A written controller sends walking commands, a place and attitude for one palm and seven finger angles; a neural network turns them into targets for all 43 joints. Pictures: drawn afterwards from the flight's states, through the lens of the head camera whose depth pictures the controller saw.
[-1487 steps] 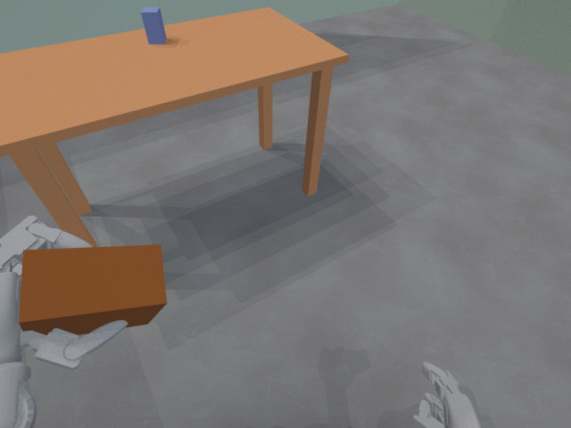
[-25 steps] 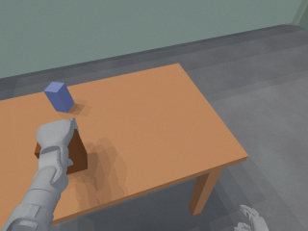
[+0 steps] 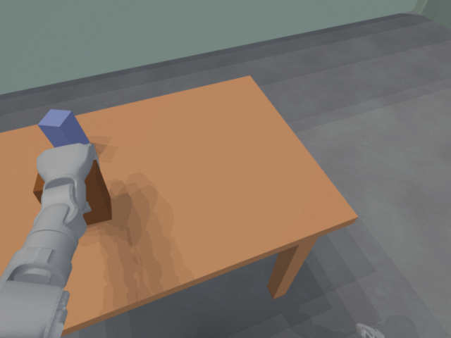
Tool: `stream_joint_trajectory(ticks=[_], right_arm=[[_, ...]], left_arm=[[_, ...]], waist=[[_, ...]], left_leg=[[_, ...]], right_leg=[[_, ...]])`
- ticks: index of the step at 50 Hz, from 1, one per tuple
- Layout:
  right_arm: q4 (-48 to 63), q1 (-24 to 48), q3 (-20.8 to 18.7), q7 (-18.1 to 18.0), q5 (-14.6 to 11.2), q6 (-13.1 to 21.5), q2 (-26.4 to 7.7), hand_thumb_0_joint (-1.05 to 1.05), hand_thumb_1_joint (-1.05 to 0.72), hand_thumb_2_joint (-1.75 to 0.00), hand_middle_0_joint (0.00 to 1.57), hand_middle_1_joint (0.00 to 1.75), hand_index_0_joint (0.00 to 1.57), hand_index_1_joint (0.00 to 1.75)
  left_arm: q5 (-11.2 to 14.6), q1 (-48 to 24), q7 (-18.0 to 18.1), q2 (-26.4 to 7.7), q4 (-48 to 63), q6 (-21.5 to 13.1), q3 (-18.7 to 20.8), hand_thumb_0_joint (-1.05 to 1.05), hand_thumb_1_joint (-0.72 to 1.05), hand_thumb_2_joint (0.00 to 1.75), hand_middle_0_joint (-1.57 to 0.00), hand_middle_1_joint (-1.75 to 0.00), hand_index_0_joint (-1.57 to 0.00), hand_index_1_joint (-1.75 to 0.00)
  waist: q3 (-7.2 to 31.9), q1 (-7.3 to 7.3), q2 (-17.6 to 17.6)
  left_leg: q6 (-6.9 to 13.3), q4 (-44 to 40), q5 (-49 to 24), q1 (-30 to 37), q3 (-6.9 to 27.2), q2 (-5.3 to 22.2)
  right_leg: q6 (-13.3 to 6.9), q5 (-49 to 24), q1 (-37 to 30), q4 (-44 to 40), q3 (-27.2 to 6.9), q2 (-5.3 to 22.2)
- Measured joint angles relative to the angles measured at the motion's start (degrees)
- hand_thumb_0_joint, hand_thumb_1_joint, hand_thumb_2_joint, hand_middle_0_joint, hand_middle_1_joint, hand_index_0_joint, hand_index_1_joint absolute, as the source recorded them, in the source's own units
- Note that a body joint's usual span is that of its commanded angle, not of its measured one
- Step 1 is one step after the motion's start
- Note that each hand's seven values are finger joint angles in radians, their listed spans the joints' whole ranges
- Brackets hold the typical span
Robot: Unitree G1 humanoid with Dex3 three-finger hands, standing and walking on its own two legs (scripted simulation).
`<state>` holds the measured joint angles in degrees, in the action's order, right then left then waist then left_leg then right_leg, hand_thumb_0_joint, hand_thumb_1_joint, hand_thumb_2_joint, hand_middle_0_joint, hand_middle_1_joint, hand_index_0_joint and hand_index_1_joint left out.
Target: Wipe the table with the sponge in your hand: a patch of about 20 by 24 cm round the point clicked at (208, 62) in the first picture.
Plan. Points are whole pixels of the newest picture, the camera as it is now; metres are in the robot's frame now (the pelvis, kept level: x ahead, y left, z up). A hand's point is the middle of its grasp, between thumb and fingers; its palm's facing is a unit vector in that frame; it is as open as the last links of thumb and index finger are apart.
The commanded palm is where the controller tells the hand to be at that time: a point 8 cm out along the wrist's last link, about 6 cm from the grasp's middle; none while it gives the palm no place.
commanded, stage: wipe forward along the first lane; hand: left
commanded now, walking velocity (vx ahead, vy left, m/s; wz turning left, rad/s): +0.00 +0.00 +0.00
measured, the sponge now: (80, 202) +0.37 +0.33 -0.01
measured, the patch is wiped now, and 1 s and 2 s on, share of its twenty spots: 0.20 0.35 0.65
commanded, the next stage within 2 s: slide across to the middle lane in 0.30 s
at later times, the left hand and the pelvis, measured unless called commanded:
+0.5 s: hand (79, 167) +0.42 +0.33 +0.05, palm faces -0.13 +0.03 -0.99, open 10.4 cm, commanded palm +0.40 +0.31 +0.09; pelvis +0.01 +0.01 +0.00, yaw +0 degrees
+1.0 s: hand (108, 159) +0.44 +0.28 +0.05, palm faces -0.08 +0.00 -1.00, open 10.4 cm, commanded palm +0.42 +0.25 +0.10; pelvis +0.02 +0.01 +0.00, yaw +0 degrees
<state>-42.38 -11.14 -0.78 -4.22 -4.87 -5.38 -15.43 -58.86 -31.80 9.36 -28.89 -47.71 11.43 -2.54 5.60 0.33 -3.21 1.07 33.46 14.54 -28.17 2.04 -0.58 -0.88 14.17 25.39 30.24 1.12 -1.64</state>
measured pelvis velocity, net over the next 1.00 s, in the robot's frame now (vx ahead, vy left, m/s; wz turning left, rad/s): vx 0.02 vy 0.01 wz -0.01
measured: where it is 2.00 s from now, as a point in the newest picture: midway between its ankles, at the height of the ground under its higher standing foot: outside the picture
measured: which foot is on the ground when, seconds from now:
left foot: down 0.00-1.00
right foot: down 0.00-1.00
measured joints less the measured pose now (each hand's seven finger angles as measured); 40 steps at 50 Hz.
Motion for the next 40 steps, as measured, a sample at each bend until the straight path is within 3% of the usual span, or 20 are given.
stream_joint_trajectory(ticks=[19,26,34,40], right_arm=[[0.1,-0.6,-0.5,1.1,0.2,-0.9,0.0,0.01,-0.9,-0.89,0.2,0.3,0.2,0.3],[0.0,-1.6,-0.9,1.2,0.3,-1.1,0.1,0.01,-0.9,-0.89,0.2,0.3,0.2,0.3],[-1.3,-2.0,-1.2,1.1,0.0,-1.0,0.7,0.01,-0.9,-0.89,0.2,0.3,0.2,0.3],[-1.6,-0.7,-1.0,1.6,0.3,-1.1,1.3,0.01,-0.9,-0.89,0.2,0.3,0.2,0.3]], left_arm=[[-1.6,-6.1,0.8,-1.8,-6.6,-1.2,0.6,0.01,-0.57,1.08,-0.71,-1.33,-0.73,-1.34],[-1.1,-6.2,0.7,-2.2,-6.9,-1.1,0.1,0.01,-0.57,1.08,-0.71,-1.33,-0.73,-1.34],[0.9,-5.9,1.4,-0.1,-4.6,-0.4,-1.9,0.01,-0.56,1.08,-0.7,-1.34,-0.72,-1.34],[0.7,-6.3,2.5,3.4,-4.0,1.6,-3.5,0.0,-0.56,1.08,-0.7,-1.34,-0.72,-1.34]], waist=[[0.9,-1.26,0.7],[1.1,-1.51,0.5],[0.7,-1.24,0.4],[0.8,-1.2,0.2]], left_leg=[[0.4,1.2,0.9,-2.7,-0.1,0.0],[0.6,1.3,1.1,-2.9,-0.3,0.1],[0.8,0.3,1.0,-1.0,-0.3,-0.3],[0.9,-0.4,0.9,-0.1,-0.5,-0.6]], right_leg=[[0.4,0.4,2.3,0.3,-0.1,0.0],[0.6,0.2,2.3,-0.2,-0.3,-0.1],[0.9,0.1,0.3,-1.3,-0.3,0.3],[0.9,0.3,-0.3,-1.5,-0.6,0.6]])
